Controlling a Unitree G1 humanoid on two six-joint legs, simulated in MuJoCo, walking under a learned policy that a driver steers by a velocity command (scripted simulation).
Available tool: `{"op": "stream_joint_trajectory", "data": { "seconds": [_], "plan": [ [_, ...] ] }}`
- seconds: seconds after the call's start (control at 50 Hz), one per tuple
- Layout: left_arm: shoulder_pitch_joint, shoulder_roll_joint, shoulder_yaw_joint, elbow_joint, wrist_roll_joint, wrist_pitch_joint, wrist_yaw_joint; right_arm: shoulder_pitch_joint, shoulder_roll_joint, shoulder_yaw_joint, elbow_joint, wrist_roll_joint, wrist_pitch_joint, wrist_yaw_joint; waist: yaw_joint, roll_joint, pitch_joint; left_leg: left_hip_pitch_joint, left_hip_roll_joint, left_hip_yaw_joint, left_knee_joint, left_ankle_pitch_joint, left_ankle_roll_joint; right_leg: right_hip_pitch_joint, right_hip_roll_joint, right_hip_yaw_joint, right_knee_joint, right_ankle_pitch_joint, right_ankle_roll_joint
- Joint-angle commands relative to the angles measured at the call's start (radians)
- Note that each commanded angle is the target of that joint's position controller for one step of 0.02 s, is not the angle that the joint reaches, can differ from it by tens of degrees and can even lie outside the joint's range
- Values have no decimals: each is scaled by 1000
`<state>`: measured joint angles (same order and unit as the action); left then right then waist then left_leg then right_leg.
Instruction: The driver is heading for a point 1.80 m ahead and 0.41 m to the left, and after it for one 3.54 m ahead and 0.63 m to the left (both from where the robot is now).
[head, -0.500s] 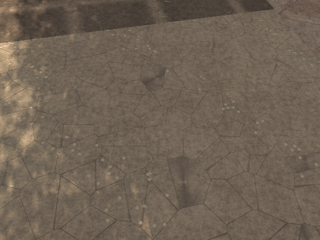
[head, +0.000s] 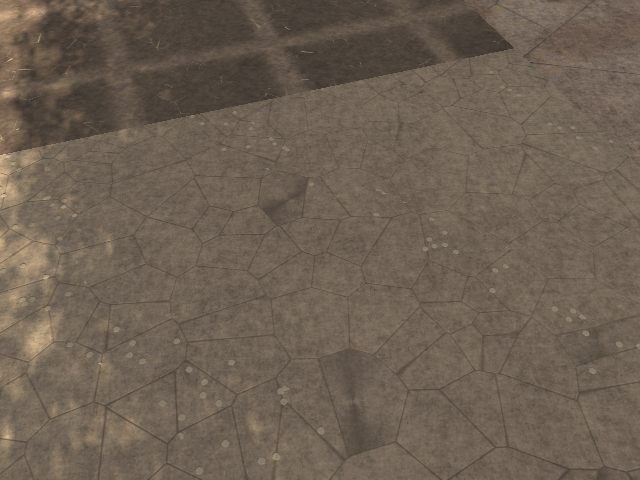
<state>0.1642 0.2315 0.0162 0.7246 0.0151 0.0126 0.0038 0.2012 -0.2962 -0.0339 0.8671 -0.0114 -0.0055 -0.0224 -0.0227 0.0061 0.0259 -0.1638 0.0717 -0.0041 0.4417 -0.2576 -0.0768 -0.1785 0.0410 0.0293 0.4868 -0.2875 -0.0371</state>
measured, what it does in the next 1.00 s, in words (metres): walks ahead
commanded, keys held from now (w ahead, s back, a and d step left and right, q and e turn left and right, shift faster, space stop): no key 0.58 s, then w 0.42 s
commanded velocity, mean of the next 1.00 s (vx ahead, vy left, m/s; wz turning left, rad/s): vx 0.11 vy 0.00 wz -0.01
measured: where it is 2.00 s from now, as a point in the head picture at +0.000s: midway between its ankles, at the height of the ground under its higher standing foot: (305, 427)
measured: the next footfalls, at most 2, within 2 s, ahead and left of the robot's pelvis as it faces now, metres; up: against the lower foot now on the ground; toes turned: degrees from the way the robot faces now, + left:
right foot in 1.30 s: +0.43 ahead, -0.06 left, +0.00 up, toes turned -1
left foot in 1.82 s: +0.72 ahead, +0.18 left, +0.00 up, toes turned +4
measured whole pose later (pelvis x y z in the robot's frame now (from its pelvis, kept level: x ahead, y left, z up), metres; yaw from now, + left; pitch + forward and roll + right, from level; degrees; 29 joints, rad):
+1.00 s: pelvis +0.08 +0.06 +0.01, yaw +1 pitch +0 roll -1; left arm 0.20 0.28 0.06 0.94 -0.03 -0.08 -0.01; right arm 0.43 -0.21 -0.02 1.07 0.00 -0.10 0.02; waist -0.04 -0.03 0.00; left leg -0.05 -0.02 0.04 0.32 -0.28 0.05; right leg -0.50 -0.05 0.00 1.04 -0.24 -0.05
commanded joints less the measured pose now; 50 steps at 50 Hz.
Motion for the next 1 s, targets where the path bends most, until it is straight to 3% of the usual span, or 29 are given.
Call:
{"op": "stream_joint_trajectory", "data": {
  "seconds": [0.02, 0.24, 0.58, 0.6, 0.64, 0.68, 0.7, 0.72, 0.76, 0.78, 0.8, 0.82, 0.84, 0.86, 0.88, 0.9, 0.94, 0.96, 1.0],
  "plan": [
    [-10, 134, 40, -42, -2, -11, 3, -1, -109, -23, -26, 2, -10, -8, 9, -24, -42, 2, 9, -9, -32, 171, 5, 21, -113, 120, -101, 297, -36],
    [18, 136, 44, 55, -6, -12, 10, 12, -110, -22, 55, 6, -5, -21, 6, -19, -29, 17, 4, 0, -38, 171, 13, 9, -85, 82, -99, 282, -20],
    [54, 127, 33, 194, -13, -12, 24, 42, -76, -14, 152, 8, 1, -28, 9, -8, 3, -4, -15, 12, -47, 143, 25, -6, -63, 48, -99, 222, -2],
    [68, 126, 32, 207, -14, -10, 26, 60, -65, -12, 164, 10, 2, -29, 10, -17, -17, -1, -32, 33, -36, 54, 27, 1, -55, 44, -109, 108, -6],
    [82, 160, 45, 215, -26, -5, 30, 48, -55, -12, 161, 20, 2, -32, 26, -59, 27, -80, -78, 84, 56, -190, 47, -45, -71, 91, -151, -312, -49],
    [130, 201, 58, 221, -32, -15, 28, 4, -31, -7, 129, 22, -16, -27, 55, -156, 98, -219, -94, 95, 210, -242, 66, -72, -201, 287, -269, -570, -130],
    [154, 224, 66, 230, -35, -27, 26, -11, -15, -2, 114, 27, -32, -19, 63, -203, 123, -245, -71, 60, 297, -220, 85, -98, -279, 409, -321, -602, -181],
    [146, 222, 67, 227, -34, -39, 26, -11, -18, -4, 107, 36, -48, -10, 55, -210, 142, -285, -40, 19, 356, -232, 109, -103, -325, 471, -344, -570, -210],
    [88, 196, 63, 205, -42, -57, 23, 14, -28, -7, 104, 48, -75, 11, 18, -182, 138, -294, -3, -12, 302, -277, 156, -70, -338, 444, -323, -448, -198],
    [33, 193, 62, 189, -54, -57, 22, 61, -28, -10, 122, 47, -86, 18, -20, -156, 120, -180, -7, 8, 165, -216, 173, -108, -297, 358, -292, -370, -163],
    [-21, 186, 60, 174, -59, -53, 20, 159, -25, -17, 172, 41, -91, 22, -70, -123, 83, 23, -52, 62, 24, -49, 170, -195, -225, 247, -229, -284, -123],
    [-34, 153, 51, 164, -50, -53, 18, 244, -36, -27, 216, 26, -89, 23, -91, -58, 52, 167, -65, 36, -6, 19, 149, -267, -147, 145, -91, -182, -84],
    [-37, 77, 28, 151, -29, -60, 10, 361, -93, -42, 234, 19, -87, 20, -118, 161, -14, 296, 122, -242, -135, -104, 187, -379, -43, -4, 246, -135, -13],
    [-44, 79, 33, 109, -41, -76, 15, 421, -194, -57, 235, 16, -97, 36, -113, 339, -5, 326, 313, -659, -290, -253, 323, -561, 39, -17, 473, -287, 7],
    [-28, 121, 42, 120, -62, -90, 13, 331, -132, -35, 213, 10, -110, 38, -63, 190, 67, 262, 339, -680, -304, -336, 348, -624, -36, 68, 626, -258, -9],
    [-4, 126, 43, 135, -72, -101, 4, 263, -82, -23, 185, 17, -118, 36, -33, 126, 118, 244, 297, -568, -303, -321, 316, -667, -80, 80, 664, -140, -28],
    [-15, 140, 54, 151, -50, -113, -2, 206, -67, -15, 160, 19, -118, 42, -16, 85, 117, 250, 220, -376, -310, -93, 252, -668, -135, 44, 612, 21, -34],
    [-31, 139, 58, 151, -40, -113, -8, 221, -33, -4, 162, 14, -112, 42, -20, 90, 97, 248, 180, -285, -307, 52, 228, -629, -149, 25, 575, 71, -28],
    [-53, 98, 53, 148, -34, -108, -21, 281, -22, 2, 175, 9, -100, 33, -30, 104, 64, 263, 143, -182, -294, 295, 228, -602, -143, -21, 527, 126, -2]
  ]
}}
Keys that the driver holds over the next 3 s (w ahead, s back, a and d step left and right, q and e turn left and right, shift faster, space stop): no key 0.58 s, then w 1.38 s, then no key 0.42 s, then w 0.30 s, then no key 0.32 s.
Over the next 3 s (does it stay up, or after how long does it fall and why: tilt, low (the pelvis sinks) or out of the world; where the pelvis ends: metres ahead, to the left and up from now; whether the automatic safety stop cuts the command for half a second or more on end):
stays up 0.92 0.08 -0.01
